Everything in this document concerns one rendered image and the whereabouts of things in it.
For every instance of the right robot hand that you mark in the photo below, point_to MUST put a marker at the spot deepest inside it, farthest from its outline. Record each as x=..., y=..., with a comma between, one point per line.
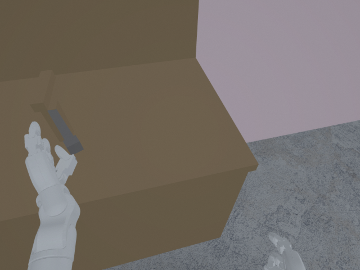
x=290, y=259

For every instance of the left robot hand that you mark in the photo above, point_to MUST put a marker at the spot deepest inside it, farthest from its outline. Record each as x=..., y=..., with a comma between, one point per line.
x=40, y=163

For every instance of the robot left forearm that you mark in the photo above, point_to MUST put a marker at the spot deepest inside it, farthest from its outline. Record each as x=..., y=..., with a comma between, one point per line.
x=54, y=243

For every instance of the tap lever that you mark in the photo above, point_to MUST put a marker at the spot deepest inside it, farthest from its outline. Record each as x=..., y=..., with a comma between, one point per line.
x=71, y=141

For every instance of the counter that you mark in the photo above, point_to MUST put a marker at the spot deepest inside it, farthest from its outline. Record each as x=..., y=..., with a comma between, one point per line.
x=163, y=162

